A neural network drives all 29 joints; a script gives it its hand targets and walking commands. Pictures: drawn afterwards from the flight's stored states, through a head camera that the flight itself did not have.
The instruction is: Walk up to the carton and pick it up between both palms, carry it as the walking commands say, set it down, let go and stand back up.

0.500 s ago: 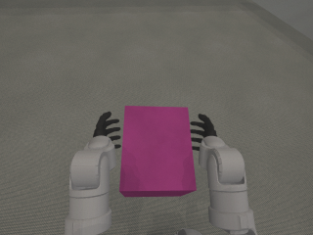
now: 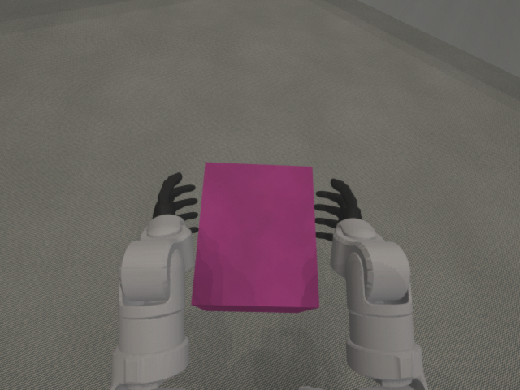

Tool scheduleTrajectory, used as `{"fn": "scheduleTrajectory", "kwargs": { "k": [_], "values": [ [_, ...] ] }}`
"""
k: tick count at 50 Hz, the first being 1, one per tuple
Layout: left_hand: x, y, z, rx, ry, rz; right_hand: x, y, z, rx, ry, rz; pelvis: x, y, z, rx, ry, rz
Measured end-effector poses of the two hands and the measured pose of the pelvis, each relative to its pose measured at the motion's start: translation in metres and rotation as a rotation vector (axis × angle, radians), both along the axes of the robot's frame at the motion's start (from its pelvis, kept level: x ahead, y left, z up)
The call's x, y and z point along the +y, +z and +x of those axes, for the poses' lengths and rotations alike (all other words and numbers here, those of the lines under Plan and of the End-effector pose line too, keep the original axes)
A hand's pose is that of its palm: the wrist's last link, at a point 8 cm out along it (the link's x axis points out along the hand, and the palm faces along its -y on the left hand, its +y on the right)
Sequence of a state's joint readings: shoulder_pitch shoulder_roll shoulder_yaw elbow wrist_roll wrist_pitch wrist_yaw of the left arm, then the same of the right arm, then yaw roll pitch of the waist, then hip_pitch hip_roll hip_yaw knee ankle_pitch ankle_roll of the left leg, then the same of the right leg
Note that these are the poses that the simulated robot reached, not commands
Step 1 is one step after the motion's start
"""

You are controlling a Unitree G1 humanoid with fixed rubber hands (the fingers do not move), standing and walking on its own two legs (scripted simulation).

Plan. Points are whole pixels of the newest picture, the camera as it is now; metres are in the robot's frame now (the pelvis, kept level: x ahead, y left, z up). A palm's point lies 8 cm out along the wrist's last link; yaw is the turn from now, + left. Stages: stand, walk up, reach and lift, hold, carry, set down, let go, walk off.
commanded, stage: carry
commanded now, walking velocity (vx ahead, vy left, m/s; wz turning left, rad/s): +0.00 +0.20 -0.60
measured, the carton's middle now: (255, 243) +0.34 +0.00 +0.01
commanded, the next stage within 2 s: none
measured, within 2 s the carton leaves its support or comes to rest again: neither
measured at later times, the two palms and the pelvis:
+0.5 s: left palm (168, 234) +0.30 +0.12 +0.10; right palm (349, 303) +0.21 -0.11 +0.10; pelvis -0.03 +0.12 +0.01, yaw -19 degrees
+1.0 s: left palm (133, 212) +0.32 +0.17 +0.13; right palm (296, 331) +0.17 -0.03 +0.12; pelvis +0.01 +0.24 +0.01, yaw -35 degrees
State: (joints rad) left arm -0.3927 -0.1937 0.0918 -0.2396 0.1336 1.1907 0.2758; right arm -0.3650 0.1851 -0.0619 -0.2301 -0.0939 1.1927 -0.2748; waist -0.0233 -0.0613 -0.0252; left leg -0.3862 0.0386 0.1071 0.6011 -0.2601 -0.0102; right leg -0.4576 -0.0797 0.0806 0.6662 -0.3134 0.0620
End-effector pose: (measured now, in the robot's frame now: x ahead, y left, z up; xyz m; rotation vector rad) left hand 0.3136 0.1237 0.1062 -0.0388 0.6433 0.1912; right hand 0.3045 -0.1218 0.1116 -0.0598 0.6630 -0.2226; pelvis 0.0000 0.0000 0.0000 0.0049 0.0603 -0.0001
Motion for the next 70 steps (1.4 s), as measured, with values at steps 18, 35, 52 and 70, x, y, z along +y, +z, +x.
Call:
{"fn": "scheduleTrajectory", "kwargs": {
  "k": [18, 35, 52, 70],
  "values": [
    [-0.003, 0.002, -0.012, 0.023, -0.269, 0.047, 0.005, -0.015, -0.068, 0.024, -0.257, 0.041, 0.08, -0.003, -0.026, 0.004, -0.255, -0.037],
    [0.056, -0.006, -0.001, 0.034, -0.44, 0.01, 0.079, -0.003, -0.101, 0.031, -0.416, 0.011, 0.193, 0.003, -0.018, 0.005, -0.468, -0.024],
    [0.04, 0.025, 0.013, 0.028, -0.665, 0.081, 0.091, 0.012, -0.131, 0.032, -0.617, 0.046, 0.238, 0.018, 0.02, -0.01, -0.612, -0.033],
    [0.034, 0.004, 0.166, 0.086, -0.665, 0.038, 0.086, 0.001, 0.021, 0.081, -0.641, 0.037, 0.241, 0.019, 0.163, 0.013, -0.67, -0.041]
  ]
}}
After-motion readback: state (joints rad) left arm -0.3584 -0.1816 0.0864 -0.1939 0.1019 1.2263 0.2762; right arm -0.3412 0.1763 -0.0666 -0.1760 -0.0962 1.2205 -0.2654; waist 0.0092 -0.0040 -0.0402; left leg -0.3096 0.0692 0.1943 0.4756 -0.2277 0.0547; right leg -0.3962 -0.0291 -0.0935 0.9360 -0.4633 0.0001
